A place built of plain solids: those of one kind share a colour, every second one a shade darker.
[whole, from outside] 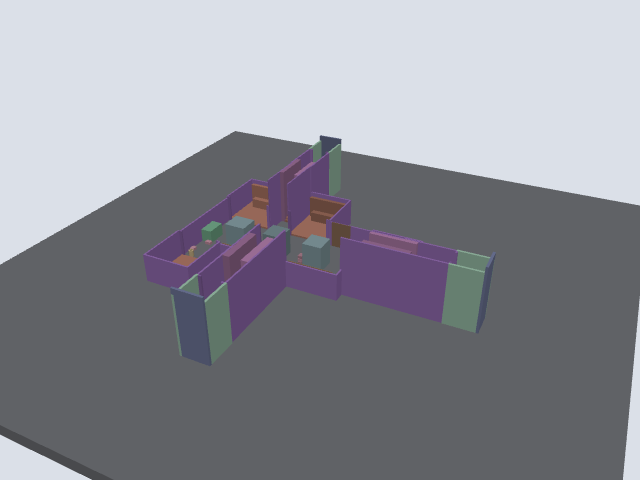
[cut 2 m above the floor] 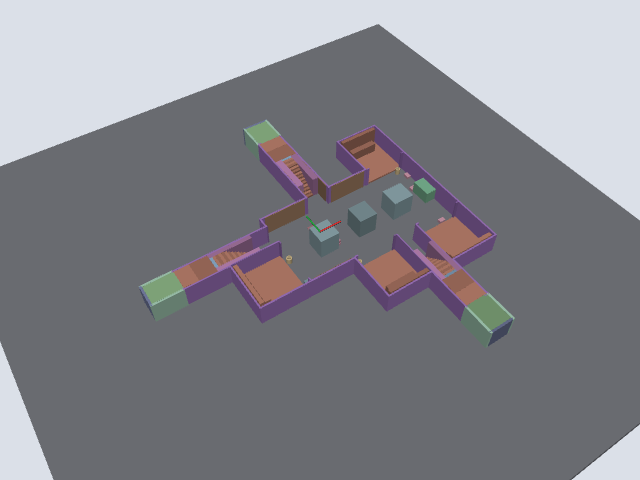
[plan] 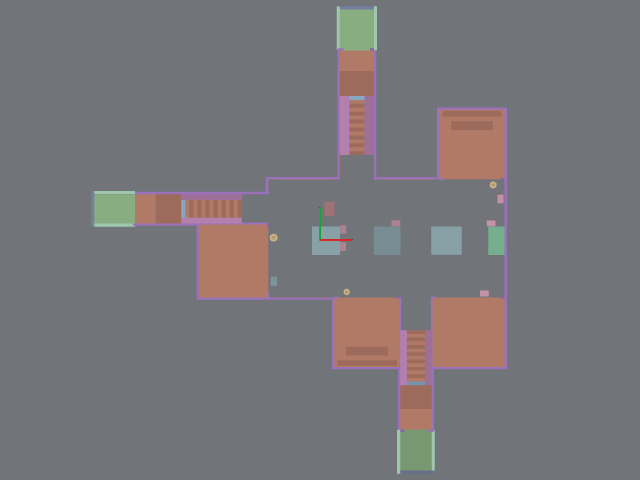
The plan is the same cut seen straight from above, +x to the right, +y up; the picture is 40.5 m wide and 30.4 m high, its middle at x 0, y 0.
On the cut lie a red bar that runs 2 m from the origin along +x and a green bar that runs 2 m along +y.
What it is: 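Cellar; 4 x 2 bays of 3.7 m, ceiling 2.4 m; aisles mid-bay 1.6 to 2.2 m broad; the basement stores of a Victorian covered market; boarded cages floor to ceiling, store rooms behind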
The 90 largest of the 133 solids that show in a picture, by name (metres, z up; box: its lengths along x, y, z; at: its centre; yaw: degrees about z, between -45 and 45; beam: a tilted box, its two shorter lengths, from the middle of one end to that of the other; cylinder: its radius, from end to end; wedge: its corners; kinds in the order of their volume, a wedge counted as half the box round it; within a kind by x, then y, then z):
{
 "piece_1": {"box": [1.3, 1.86, 2.9], "at": [-11.04, 1.97, 1.4]},
 "piece_2": {"box": [1.61, 1.86, 2.9], "at": [-9.59, 1.97, 1.4]},
 "piece_3": {"box": [0.26, 1.14, 2.71], "at": [-8.4, 1.97, 1.3]},
 "piece_4": {"box": [0.26, 1.14, 2.52], "at": [-8.15, 1.97, 1.21]},
 "piece_5": {"box": [0.26, 1.14, 2.33], "at": [-7.89, 1.97, 1.11]},
 "piece_6": {"box": [0.26, 1.14, 2.14], "at": [-7.64, 1.97, 1.02]},
 "piece_7": {"box": [0.35, 4.29, 2.05], "at": [-7.43, -1.3, 1.15]},
 "piece_8": {"box": [0.26, 1.14, 1.95], "at": [-7.38, 1.97, 0.92]},
 "piece_9": {"box": [0.26, 1.14, 1.76], "at": [-7.12, 1.97, 0.83]},
 "piece_10": {"box": [0.55, 3.19, 0.95], "at": [-6.68, -1.3, 0.59]},
 "piece_11": {"box": [4.4, 4.68, 0.22], "at": [-5.48, -1.3, 0.06]},
 "piece_12": {"box": [0.99, 0.25, 1.92], "at": [2.33, 7.75, 0.91]},
 "piece_13": {"box": [0.99, 0.25, 2.11], "at": [2.33, 8.0, 1.01]},
 "piece_14": {"box": [0.99, 0.25, 2.3], "at": [2.33, 8.25, 1.1]},
 "piece_15": {"box": [0.99, 0.25, 2.49], "at": [2.33, 8.5, 1.19]},
 "piece_16": {"box": [0.99, 0.25, 2.67], "at": [2.33, 8.75, 1.29]},
 "piece_17": {"box": [2.16, 1.58, 2.86], "at": [2.33, 9.91, 1.38]},
 "piece_18": {"box": [2.16, 1.3, 2.86], "at": [2.33, 11.35, 1.38]},
 "piece_19": {"box": [3.78, 0.35, 2.05], "at": [2.99, -7.79, 1.15]},
 "piece_20": {"box": [2.68, 0.55, 0.95], "at": [2.99, -7.04, 0.59]},
 "piece_21": {"box": [4.18, 4.4, 0.22], "at": [2.99, -5.84, 0.06]},
 "piece_22": {"box": [1.99, 1.3, 2.87], "at": [6.08, -11.35, 1.39]},
 "piece_23": {"box": [1.99, 1.5, 2.87], "at": [6.08, -9.95, 1.39]},
 "piece_24": {"box": [1.16, 0.23, 2.68], "at": [6.08, -8.85, 1.29]},
 "piece_25": {"box": [1.16, 0.23, 2.5], "at": [6.08, -8.62, 1.2]},
 "piece_26": {"box": [1.16, 0.23, 2.31], "at": [6.08, -8.39, 1.1]},
 "piece_27": {"box": [1.16, 0.23, 2.12], "at": [6.08, -8.16, 1.01]},
 "piece_28": {"box": [1.16, 0.23, 1.93], "at": [6.08, -7.92, 0.92]},
 "piece_29": {"box": [1.16, 0.23, 1.74], "at": [6.08, -7.69, 0.82]},
 "piece_30": {"box": [4.22, 0.35, 2.05], "at": [9.38, -7.79, 1.15]},
 "piece_31": {"box": [3.12, 0.55, 0.95], "at": [9.38, -7.04, 0.59]},
 "piece_32": {"box": [4.62, 4.4, 0.22], "at": [9.38, -5.84, 0.06]},
 "piece_33": {"box": [4.14, 4.4, 0.22], "at": [9.62, 6.05, 0.06]},
 "piece_34": {"box": [2.64, 0.55, 0.95], "at": [9.62, 7.25, 0.59]},
 "piece_35": {"box": [3.74, 0.35, 2.05], "at": [9.62, 8.0, 1.15]},
 "wall_1": {"box": [1.49, 0.15, 5.28], "at": [-11.1, 0.97, 2.59]},
 "wall_2": {"box": [1.49, 0.15, 5.28], "at": [-11.1, 2.98, 2.59]},
 "wall_3": {"box": [2.75, 0.15, 5.28], "at": [-9.06, 0.97, 2.59]},
 "wall_4": {"box": [0.15, 4.8, 2.6], "at": [-7.75, -1.39, 1.25]},
 "wall_5": {"box": [7.19, 0.15, 5.28], "at": [-6.84, 2.98, 2.59]},
 "wall_6": {"box": [4.55, 0.15, 2.6], "at": [-5.55, -3.71, 1.25]},
 "wall_7": {"box": [4.4, 0.12, 5.28], "at": [-5.48, 1.04, 2.59]},
 "wall_8": {"box": [4.22, 0.15, 2.43], "at": [-1.21, -3.71, 1.17]},
 "wall_9": {"box": [4.68, 0.15, 2.43], "at": [-1.09, 3.92, 1.17]},
 "wall_10": {"box": [0.15, 4.52, 2.6], "at": [0.83, -5.93, 1.25]},
 "wall_11": {"box": [0.15, 6.93, 5.24], "at": [1.18, 7.27, 2.57]},
 "wall_12": {"box": [0.15, 1.49, 5.24], "at": [1.18, 11.4, 2.57]},
 "wall_13": {"box": [4.3, 0.15, 2.6], "at": [2.9, -8.12, 1.25]},
 "wall_14": {"box": [0.15, 6.93, 5.24], "at": [3.49, 7.27, 2.57]},
 "wall_15": {"box": [0.15, 1.49, 5.24], "at": [3.49, 11.4, 2.57]},
 "wall_16": {"box": [0.15, 1.49, 5.25], "at": [5.01, -11.4, 2.58]},
 "wall_17": {"box": [0.15, 2.7, 5.25], "at": [5.01, -9.39, 2.58]},
 "wall_18": {"box": [0.12, 4.4, 5.25], "at": [5.08, -5.84, 2.58]},
 "wall_19": {"box": [4.14, 0.15, 2.43], "at": [5.49, 3.92, 1.17]},
 "wall_20": {"box": [0.12, 4.4, 5.25], "at": [7.07, -5.84, 2.58]},
 "wall_21": {"box": [0.15, 1.49, 5.25], "at": [7.15, -11.4, 2.58]},
 "wall_22": {"box": [0.15, 2.7, 5.25], "at": [7.15, -9.39, 2.58]},
 "wall_23": {"box": [0.15, 4.52, 2.6], "at": [7.48, 6.14, 1.25]},
 "wall_24": {"box": [4.74, 0.15, 2.6], "at": [9.47, -8.12, 1.25]},
 "wall_25": {"box": [4.44, 0.15, 2.6], "at": [9.62, 8.32, 1.25]},
 "wall_26": {"box": [0.15, 4.55, 2.6], "at": [11.77, -5.92, 1.25]},
 "wall_27": {"box": [0.15, 7.57, 2.43], "at": [11.77, 0.1, 1.17]},
 "wall_28": {"box": [0.15, 4.55, 2.6], "at": [11.77, 6.12, 1.25]},
 "cheek_1": {"box": [3.84, 0.37, 5.27], "at": [-6.87, 1.23, 2.59]},
 "cheek_2": {"box": [3.84, 0.37, 5.27], "at": [-6.87, 2.72, 2.59]},
 "cheek_3": {"box": [0.6, 3.75, 5.24], "at": [1.55, 7.25, 2.57]},
 "cheek_4": {"box": [0.6, 3.75, 5.24], "at": [3.12, 7.25, 2.57]},
 "cheek_5": {"box": [0.43, 3.48, 5.25], "at": [5.29, -7.46, 2.57]},
 "cheek_6": {"box": [0.43, 3.48, 5.25], "at": [6.86, -7.46, 2.57]},
 "street_1": {"box": [2.6, 1.86, 2.9], "at": [-12.99, 1.97, 1.4]},
 "street_2": {"box": [2.16, 2.6, 2.86], "at": [2.33, 13.3, 1.38]},
 "street_3": {"box": [1.99, 2.6, 2.87], "at": [6.08, -13.3, 1.39]},
 "cage_1": {"box": [1.77, 1.8, 2.42], "at": [0.38, -0.05, 1.16]},
 "cage_2": {"box": [1.7, 1.8, 2.42], "at": [4.25, -0.05, 1.16]},
 "cage_3": {"box": [1.94, 1.8, 2.42], "at": [8.02, -0.05, 1.16]},
 "wing_1": {"box": [2.78, 0.2, 5.3], "at": [-13.1, 0.94, 2.6]},
 "wing_2": {"box": [2.78, 0.2, 5.3], "at": [-13.1, 3.0, 2.6]},
 "wing_3": {"box": [0.2, 2.78, 5.26], "at": [1.15, 13.41, 2.58]},
 "wing_4": {"box": [0.2, 2.78, 5.26], "at": [3.52, 13.41, 2.58]},
 "wing_5": {"box": [0.2, 2.78, 5.27], "at": [4.98, -13.41, 2.59]},
 "wing_6": {"box": [0.2, 2.78, 5.27], "at": [7.17, -13.41, 2.59]},
 "opp_1": {"box": [0.2, 2.26, 5.8], "at": [-14.39, 1.97, 2.85]},
 "opp_2": {"box": [2.56, 0.2, 5.76], "at": [2.33, 14.7, 2.83]},
 "opp_3": {"box": [2.39, 0.2, 5.77], "at": [6.08, -14.7, 2.84]},
 "top_1": {"box": [0.26, 1.14, 2.9], "at": [-8.66, 1.97, 1.4]},
 "top_2": {"box": [0.99, 0.25, 2.86], "at": [2.33, 9.0, 1.38]},
 "top_3": {"box": [1.16, 0.23, 2.87], "at": [6.08, -9.08, 1.39]},
 "bins_1": {"box": [1.04, 1.8, 1.23], "at": [11.17, -0.05, 0.56]},
 "front_1": {"box": [3.93, 0.05, 2.5], "at": [-1.01, 3.82, 1.2]},
 "front_2": {"box": [0.05, 3.8, 2.5], "at": [3.39, 6.05, 1.2]}
}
